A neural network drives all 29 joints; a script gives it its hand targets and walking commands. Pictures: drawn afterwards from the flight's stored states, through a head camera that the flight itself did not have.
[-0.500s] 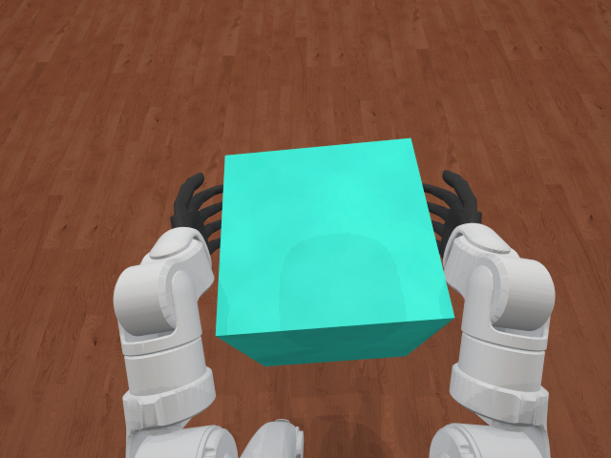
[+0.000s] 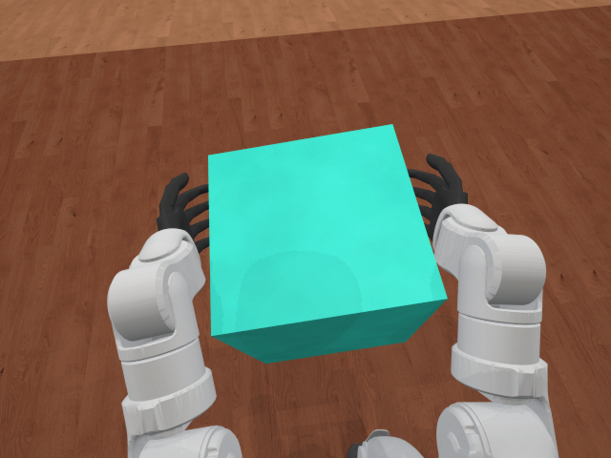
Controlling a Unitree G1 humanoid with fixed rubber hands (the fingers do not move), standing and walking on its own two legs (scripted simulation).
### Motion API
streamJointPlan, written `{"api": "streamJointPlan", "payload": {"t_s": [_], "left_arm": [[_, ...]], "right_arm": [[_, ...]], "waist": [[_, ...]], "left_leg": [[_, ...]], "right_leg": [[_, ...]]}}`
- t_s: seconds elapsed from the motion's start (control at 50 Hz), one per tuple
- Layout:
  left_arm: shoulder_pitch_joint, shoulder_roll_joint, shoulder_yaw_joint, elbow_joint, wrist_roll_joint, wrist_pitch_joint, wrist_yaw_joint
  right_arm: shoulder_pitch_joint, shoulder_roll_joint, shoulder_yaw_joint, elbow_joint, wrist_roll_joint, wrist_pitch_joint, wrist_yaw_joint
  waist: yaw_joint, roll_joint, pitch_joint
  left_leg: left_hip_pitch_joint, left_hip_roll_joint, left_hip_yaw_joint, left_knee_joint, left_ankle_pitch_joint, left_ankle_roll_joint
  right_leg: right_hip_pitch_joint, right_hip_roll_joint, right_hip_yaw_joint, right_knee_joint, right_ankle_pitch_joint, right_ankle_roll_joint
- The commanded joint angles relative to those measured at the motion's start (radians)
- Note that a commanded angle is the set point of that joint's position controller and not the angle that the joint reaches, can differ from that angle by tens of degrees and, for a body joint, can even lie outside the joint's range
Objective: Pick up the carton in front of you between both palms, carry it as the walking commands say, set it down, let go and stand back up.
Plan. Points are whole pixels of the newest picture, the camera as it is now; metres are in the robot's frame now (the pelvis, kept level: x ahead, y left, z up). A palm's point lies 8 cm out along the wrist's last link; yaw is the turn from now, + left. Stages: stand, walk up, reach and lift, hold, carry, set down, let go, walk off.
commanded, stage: carry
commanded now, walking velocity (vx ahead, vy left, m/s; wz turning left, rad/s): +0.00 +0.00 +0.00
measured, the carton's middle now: (320, 261) +0.36 -0.02 +0.08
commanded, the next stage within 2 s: none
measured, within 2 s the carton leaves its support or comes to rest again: neither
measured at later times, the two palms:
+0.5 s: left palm (189, 99) +0.56 +0.15 +0.21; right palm (401, 93) +0.55 -0.15 +0.20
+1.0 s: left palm (217, 88) +0.64 +0.12 +0.18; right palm (406, 87) +0.61 -0.18 +0.17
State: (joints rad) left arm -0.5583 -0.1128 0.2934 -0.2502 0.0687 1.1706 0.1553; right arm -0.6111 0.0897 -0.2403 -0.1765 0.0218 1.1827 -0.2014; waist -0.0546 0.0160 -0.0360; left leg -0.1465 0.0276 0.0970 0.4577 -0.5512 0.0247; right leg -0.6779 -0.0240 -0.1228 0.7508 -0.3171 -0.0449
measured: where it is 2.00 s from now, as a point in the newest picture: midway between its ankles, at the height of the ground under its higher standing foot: (316, 248)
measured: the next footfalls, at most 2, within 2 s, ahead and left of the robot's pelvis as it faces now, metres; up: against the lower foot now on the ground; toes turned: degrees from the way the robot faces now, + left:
right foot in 0.02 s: +0.20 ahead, -0.11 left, +0.04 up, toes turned -5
left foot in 0.32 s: +0.27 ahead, +0.08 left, +0.05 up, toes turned +5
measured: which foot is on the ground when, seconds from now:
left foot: down 0.00-0.04, up 0.06-0.30, down 0.32-1.00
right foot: up 0.00-0.00, down 0.02-0.94, up 0.96-1.00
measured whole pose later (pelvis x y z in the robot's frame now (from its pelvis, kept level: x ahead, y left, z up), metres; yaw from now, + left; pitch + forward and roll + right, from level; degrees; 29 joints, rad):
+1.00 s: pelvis +0.31 -0.01 +0.04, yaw -1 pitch +0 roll +1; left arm -0.47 -0.09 0.28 -0.09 0.04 1.14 0.14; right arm -0.49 0.14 -0.23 -0.08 -0.06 1.15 -0.18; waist -0.07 0.01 -0.06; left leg -0.10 -0.03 0.11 0.51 -0.58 0.07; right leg -0.25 -0.01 -0.06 0.94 -0.70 -0.01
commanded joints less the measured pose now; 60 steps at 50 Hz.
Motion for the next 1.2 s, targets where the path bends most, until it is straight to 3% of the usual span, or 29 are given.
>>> {"api": "streamJointPlan", "payload": {"t_s": [0.0, 0.02, 0.04, 0.06, 0.1, 0.14, 0.22, 0.28, 0.3, 0.32, 0.34, 0.36, 0.4, 0.46, 0.64, 0.74, 0.82, 0.88, 0.9, 0.92, 0.94, 0.96, 1.0, 1.06, 1.1, 1.12, 1.14, 1.16, 1.18], "left_arm": [[-0.522, -0.626, -0.608, 0.043, -0.219, 0.032, 0.0], [-0.529, -0.604, -0.606, 0.044, -0.223, 0.036, 0.002], [-0.529, -0.625, -0.611, 0.055, -0.24, 0.038, 0.003], [-0.565, -0.664, -0.636, 0.024, -0.273, 0.042, -0.005], [-0.679, -0.764, -0.701, -0.039, -0.352, 0.03, -0.03], [-0.752, -0.825, -0.739, -0.077, -0.404, 0.01, -0.053], [-0.708, -0.793, -0.735, -0.079, -0.404, -0.008, -0.057], [-0.605, -0.72, -0.694, -0.029, -0.346, 0.007, -0.037], [-0.581, -0.697, -0.681, -0.005, -0.319, 0.015, -0.031], [-0.584, -0.686, -0.664, -0.007, -0.297, 0.029, -0.028], [-0.575, -0.674, -0.653, 0.0, -0.285, 0.043, -0.024], [-0.582, -0.674, -0.644, 0.008, -0.274, 0.05, -0.023], [-0.586, -0.685, -0.62, 0.031, -0.253, 0.058, -0.024], [-0.573, -0.687, -0.592, 0.081, -0.23, 0.064, -0.021], [-0.547, -0.744, -0.539, 0.23, -0.172, 0.052, -0.033], [-0.622, -0.855, -0.612, 0.21, -0.217, -0.01, -0.061], [-0.66, -0.85, -0.66, 0.152, -0.253, -0.045, -0.058], [-0.665, -0.822, -0.676, 0.105, -0.264, -0.052, -0.048], [-0.666, -0.809, -0.675, 0.089, -0.26, -0.053, -0.042], [-0.659, -0.789, -0.665, 0.078, -0.251, -0.052, -0.034], [-0.637, -0.762, -0.641, 0.076, -0.239, -0.047, -0.026], [-0.608, -0.731, -0.614, 0.08, -0.224, -0.046, -0.016], [-0.516, -0.659, -0.543, 0.098, -0.181, -0.041, 0.002], [-0.479, -0.581, -0.479, 0.104, -0.132, -0.014, 0.018], [-0.481, -0.562, -0.471, 0.117, -0.128, 0.006, 0.022], [-0.478, -0.548, -0.472, 0.133, -0.134, 0.018, 0.022], [-0.469, -0.54, -0.486, 0.147, -0.146, 0.026, 0.023], [-0.535, -0.545, -0.51, 0.115, -0.158, 0.032, 0.026], [-0.599, -0.587, -0.554, 0.067, -0.193, 0.048, 0.021]], "right_arm": [[-0.48, 0.662, 0.572, -0.034, 0.192, 0.014, 0.056], [-0.481, 0.646, 0.548, -0.043, 0.172, 0.025, 0.05], [-0.493, 0.64, 0.533, -0.057, 0.156, 0.032, 0.047], [-0.505, 0.657, 0.525, -0.045, 0.134, 0.03, 0.043], [-0.512, 0.697, 0.489, -0.054, 0.104, 0.019, 0.041], [-0.531, 0.723, 0.492, -0.071, 0.079, -0.001, 0.042], [-0.52, 0.693, 0.523, -0.122, 0.076, -0.026, 0.031], [-0.485, 0.649, 0.544, -0.128, 0.094, -0.013, 0.029], [-0.476, 0.639, 0.548, -0.122, 0.101, -0.003, 0.034], [-0.495, 0.626, 0.55, -0.113, 0.104, 0.004, 0.036], [-0.489, 0.63, 0.558, -0.091, 0.116, 0.015, 0.038], [-0.497, 0.644, 0.564, -0.091, 0.131, 0.023, 0.045], [-0.548, 0.687, 0.59, -0.093, 0.165, 0.033, 0.062], [-0.599, 0.713, 0.598, -0.072, 0.195, 0.039, 0.072], [-0.541, 0.781, 0.505, 0.138, 0.118, 0.034, 0.075], [-0.545, 0.865, 0.514, 0.163, 0.091, -0.02, 0.089], [-0.549, 0.861, 0.536, 0.109, 0.079, -0.051, 0.077], [-0.548, 0.828, 0.561, 0.062, 0.1, -0.064, 0.067], [-0.538, 0.812, 0.569, 0.043, 0.11, -0.063, 0.063], [-0.537, 0.798, 0.584, 0.019, 0.124, -0.06, 0.062], [-0.544, 0.781, 0.6, 0.003, 0.139, -0.058, 0.059], [-0.572, 0.766, 0.623, -0.02, 0.164, -0.054, 0.055], [-0.627, 0.752, 0.67, -0.072, 0.236, -0.052, 0.053], [-0.686, 0.737, 0.692, -0.103, 0.312, -0.038, 0.054], [-0.678, 0.73, 0.671, -0.073, 0.32, -0.013, 0.056], [-0.641, 0.72, 0.651, -0.053, 0.312, 0.001, 0.055], [-0.65, 0.683, 0.615, -0.052, 0.29, 0.016, 0.051], [-0.661, 0.667, 0.576, -0.048, 0.26, 0.03, 0.047], [-0.639, 0.666, 0.536, -0.006, 0.218, 0.041, 0.039]], "waist": [[0.122, 0.096, -0.462], [0.138, -0.138, -0.583], [0.16, -0.341, -0.568], [0.139, -0.224, -0.536], [0.138, -0.06, -0.479], [0.108, -0.068, -0.481], [0.091, -0.13, -0.48], [0.065, -0.132, -0.497], [0.071, -0.072, -0.507], [0.056, 0.11, -0.551], [0.047, 0.173, -0.534], [0.051, 0.151, -0.499], [0.059, 0.044, -0.49], [0.062, -0.008, -0.492], [0.058, -0.016, -0.408], [0.058, -0.015, -0.374], [0.068, -0.115, -0.33], [-0.002, 0.017, -0.33], [-0.03, 0.105, -0.347], [-0.05, 0.203, -0.326], [-0.067, 0.25, -0.227], [-0.069, 0.119, -0.187], [-0.057, 0.011, -0.21], [0.0, 0.062, -0.255], [0.155, 0.078, -0.308], [0.204, -0.018, -0.36], [0.255, -0.206, -0.378], [0.188, -0.406, -0.384], [0.135, -0.187, -0.328]], "left_leg": [[-0.017, 0.106, 0.036, 0.291, 0.926, 0.036], [-0.26, 0.032, 0.026, 0.587, 0.551, -0.036], [-0.48, -0.137, -0.007, 0.822, -0.001, -0.054], [-0.56, -0.09, -0.108, 0.975, -0.039, -0.03], [-0.618, -0.028, -0.13, 0.955, 0.021, 0.004], [-0.561, -0.003, -0.124, 0.789, 0.073, 0.018], [-0.327, -0.043, -0.044, 0.333, 0.075, 0.005], [-0.027, -0.065, 0.029, -0.018, 0.356, 0.01], [0.136, 0.027, -0.072, -0.041, 0.439, 0.033], [0.269, 0.238, -0.318, 0.019, 0.81, 0.114], [0.278, 0.252, -0.363, 0.044, 0.881, 0.179], [0.238, 0.235, -0.342, 0.05, 0.919, 0.179], [0.156, 0.168, -0.227, 0.101, 1.0, 0.119], [0.099, 0.1, -0.147, 0.145, 0.921, 0.073], [0.109, 0.085, -0.116, 0.155, 0.898, 0.07], [0.118, 0.083, -0.119, 0.116, 0.5, 0.101], [-0.028, 0.027, -0.053, 0.144, 0.253, 0.088], [0.235, 0.056, -0.154, 0.012, 0.28, 0.134], [0.371, 0.114, -0.261, -0.039, 0.305, 0.167], [0.497, 0.208, -0.41, -0.104, 0.439, 0.227], [0.536, 0.288, -0.562, -0.172, 0.612, 0.304], [0.531, 0.32, -0.559, -0.142, 0.604, 0.318], [0.516, 0.321, -0.477, -0.15, 0.42, 0.263], [0.259, 0.246, -0.281, -0.217, 0.295, 0.171], [-0.069, 0.167, -0.064, -0.039, 0.54, 0.09], [-0.188, 0.105, 0.032, 0.168, 0.62, 0.052], [-0.376, 0.018, 0.079, 0.518, 0.478, -0.002], [-0.565, -0.129, -0.029, 0.741, -0.079, -0.015], [-0.602, -0.058, -0.16, 0.916, -0.083, 0.016]], "right_leg": [[0.619, 0.094, -0.088, -0.174, 0.122, -0.046], [0.872, -0.209, 0.381, -0.217, 0.225, -0.182], [0.952, -0.327, 0.734, -0.381, 0.526, -0.307], [0.947, -0.341, 0.67, -0.315, 0.694, -0.314], [0.866, -0.289, 0.484, -0.245, 0.762, -0.247], [0.815, -0.242, 0.374, -0.282, 0.594, -0.184], [0.691, -0.198, 0.185, -0.286, 0.623, -0.157], [0.583, -0.16, 0.087, -0.211, 0.354, -0.09], [0.458, -0.142, 0.076, -0.169, 0.221, -0.048], [0.347, -0.074, 0.032, -0.089, -0.033, 0.032], [0.327, -0.037, 0.07, -0.156, -0.182, 0.041], [0.36, -0.031, 0.072, -0.187, -0.13, 0.043], [0.514, -0.051, 0.07, -0.237, 0.083, 0.042], [0.626, -0.071, 0.077, -0.206, 0.352, 0.036], [0.612, -0.079, 0.089, -0.225, 0.465, 0.018], [0.648, -0.082, 0.101, -0.283, 0.223, -0.014], [0.786, -0.157, 0.199, -0.319, 0.294, -0.057], [0.58, -0.098, 0.077, -0.145, 0.476, -0.005], [0.431, -0.072, 0.035, -0.018, 0.382, 0.016], [0.211, -0.02, 0.003, 0.141, 0.071, 0.032], [-0.029, 0.061, 0.025, 0.282, -0.401, 0.038], [-0.114, 0.014, 0.088, 0.346, -0.507, 0.028], [-0.176, -0.041, 0.121, 0.309, -0.554, 0.015], [0.132, -0.022, 0.021, 0.092, -0.303, 0.015], [0.636, 0.105, -0.147, -0.054, -0.095, 0.006], [0.866, 0.154, -0.161, -0.127, -0.101, -0.027], [0.973, -0.032, 0.241, -0.342, -0.352, -0.099], [0.964, -0.272, 0.843, -0.576, -0.316, -0.241], [0.882, -0.331, 0.896, -0.554, -0.31, -0.277]]}}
